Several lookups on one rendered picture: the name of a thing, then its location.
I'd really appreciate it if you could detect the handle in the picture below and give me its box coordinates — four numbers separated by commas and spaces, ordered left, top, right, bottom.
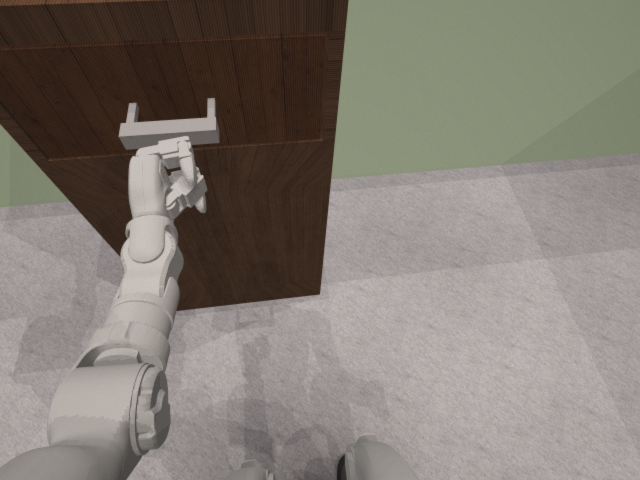
119, 98, 220, 150

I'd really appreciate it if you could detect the robot right thigh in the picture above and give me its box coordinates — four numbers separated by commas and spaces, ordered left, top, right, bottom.
345, 441, 420, 480

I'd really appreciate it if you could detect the robot left shin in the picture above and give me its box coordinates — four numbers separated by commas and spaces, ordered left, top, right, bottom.
240, 460, 263, 469

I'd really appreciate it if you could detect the left robot hand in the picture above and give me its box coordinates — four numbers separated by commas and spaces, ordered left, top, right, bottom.
128, 136, 207, 224

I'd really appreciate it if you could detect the cabinet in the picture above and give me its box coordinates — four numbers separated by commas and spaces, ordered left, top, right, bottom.
0, 0, 348, 311

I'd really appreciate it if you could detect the left robot forearm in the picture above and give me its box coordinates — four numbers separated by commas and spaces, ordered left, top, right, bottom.
47, 215, 184, 447

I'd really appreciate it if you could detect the drawer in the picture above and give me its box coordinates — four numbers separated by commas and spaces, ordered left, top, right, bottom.
0, 32, 326, 159

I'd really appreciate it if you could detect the left robot upper arm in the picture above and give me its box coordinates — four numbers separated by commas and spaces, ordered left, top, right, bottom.
0, 363, 171, 480

